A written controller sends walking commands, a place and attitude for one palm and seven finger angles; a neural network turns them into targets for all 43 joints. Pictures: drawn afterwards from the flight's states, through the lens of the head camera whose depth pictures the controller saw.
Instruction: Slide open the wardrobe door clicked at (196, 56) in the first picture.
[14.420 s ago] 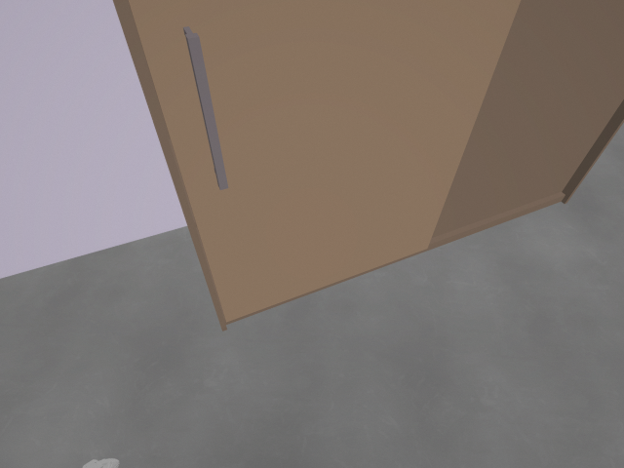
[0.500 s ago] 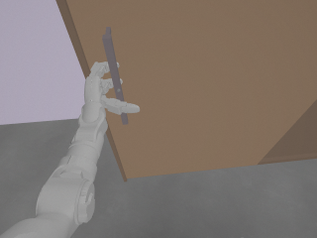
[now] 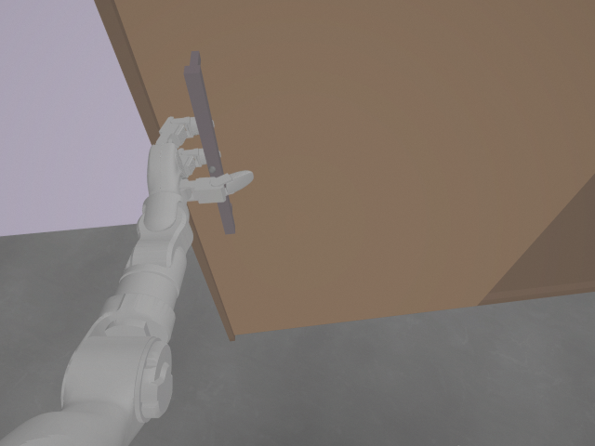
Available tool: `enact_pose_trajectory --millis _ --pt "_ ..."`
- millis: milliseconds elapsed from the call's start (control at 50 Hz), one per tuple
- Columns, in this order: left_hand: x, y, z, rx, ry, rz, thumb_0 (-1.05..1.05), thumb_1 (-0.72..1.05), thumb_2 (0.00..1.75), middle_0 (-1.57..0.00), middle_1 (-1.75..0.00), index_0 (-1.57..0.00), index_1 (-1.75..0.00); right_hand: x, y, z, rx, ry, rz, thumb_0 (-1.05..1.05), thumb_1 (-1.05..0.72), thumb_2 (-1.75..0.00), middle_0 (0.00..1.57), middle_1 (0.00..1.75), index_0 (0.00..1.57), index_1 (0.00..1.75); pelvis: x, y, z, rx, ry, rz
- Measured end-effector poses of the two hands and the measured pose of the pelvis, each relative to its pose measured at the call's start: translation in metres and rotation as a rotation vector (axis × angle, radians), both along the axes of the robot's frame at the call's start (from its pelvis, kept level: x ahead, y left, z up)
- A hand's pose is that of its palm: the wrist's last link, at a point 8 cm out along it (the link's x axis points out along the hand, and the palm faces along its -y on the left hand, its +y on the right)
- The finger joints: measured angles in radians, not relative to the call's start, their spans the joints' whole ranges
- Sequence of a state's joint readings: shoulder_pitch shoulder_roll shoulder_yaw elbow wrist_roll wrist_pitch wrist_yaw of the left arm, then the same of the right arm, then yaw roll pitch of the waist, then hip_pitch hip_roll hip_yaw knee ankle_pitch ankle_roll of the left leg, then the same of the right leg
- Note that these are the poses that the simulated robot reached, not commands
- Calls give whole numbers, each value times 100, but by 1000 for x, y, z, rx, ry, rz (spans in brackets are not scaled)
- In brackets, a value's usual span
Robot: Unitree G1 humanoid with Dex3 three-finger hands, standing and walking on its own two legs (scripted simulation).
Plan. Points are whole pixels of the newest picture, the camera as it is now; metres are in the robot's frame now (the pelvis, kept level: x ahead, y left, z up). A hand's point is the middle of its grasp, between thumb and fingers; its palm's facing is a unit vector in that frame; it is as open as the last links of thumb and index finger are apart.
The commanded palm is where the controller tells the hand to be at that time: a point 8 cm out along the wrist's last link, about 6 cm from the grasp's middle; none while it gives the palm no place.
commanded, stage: grip the handle and tug to test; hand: left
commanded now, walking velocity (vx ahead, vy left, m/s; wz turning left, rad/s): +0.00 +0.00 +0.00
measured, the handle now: (215, 158) +0.52 +0.13 +0.09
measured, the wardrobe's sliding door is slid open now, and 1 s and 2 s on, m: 0.00 0.00 0.00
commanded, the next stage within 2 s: tug the door sideways, standing still in 1.06 s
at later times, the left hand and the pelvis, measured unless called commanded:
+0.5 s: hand (214, 167) +0.46 +0.12 +0.13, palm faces +0.12 -0.99 +0.00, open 6.9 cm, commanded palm +0.43 +0.16 +0.13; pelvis +0.00 +0.00 +0.00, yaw +1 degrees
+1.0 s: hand (217, 169) +0.46 +0.11 +0.13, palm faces +0.13 -0.99 +0.00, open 6.9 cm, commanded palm +0.40 +0.15 +0.13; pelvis +0.01 +0.00 +0.00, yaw -1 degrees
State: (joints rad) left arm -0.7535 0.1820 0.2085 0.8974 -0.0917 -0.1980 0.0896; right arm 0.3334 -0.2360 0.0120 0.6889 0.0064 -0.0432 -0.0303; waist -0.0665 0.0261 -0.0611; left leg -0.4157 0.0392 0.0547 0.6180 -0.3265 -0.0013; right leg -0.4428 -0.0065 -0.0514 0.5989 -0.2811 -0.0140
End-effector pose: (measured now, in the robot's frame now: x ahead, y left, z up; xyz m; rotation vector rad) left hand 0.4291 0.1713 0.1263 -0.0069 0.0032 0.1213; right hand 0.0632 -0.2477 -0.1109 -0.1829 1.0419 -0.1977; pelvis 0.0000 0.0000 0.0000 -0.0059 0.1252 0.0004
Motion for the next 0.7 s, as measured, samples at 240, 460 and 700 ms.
enact_pose_trajectory --millis 240,460,700 --pt "5 1 0 2 1 2 1 50 73 -36 -131 -36 -132 0 0 -2 3 14 -1 1 -91 -90 20 30 20 30 3 0 0 -1 8 2" --pt "4 -2 0 6 4 -1 0 54 77 -31 -135 -31 -135 1 3 -4 8 28 13 1 -91 -90 20 30 20 30 3 1 -1 -2 10 11" --pt "3 -5 1 17 -1 8 0 57 77 -29 -134 -29 -135 -1 4 -5 16 19 16 1 -91 -90 20 30 20 30 1 0 -1 0 9 11"
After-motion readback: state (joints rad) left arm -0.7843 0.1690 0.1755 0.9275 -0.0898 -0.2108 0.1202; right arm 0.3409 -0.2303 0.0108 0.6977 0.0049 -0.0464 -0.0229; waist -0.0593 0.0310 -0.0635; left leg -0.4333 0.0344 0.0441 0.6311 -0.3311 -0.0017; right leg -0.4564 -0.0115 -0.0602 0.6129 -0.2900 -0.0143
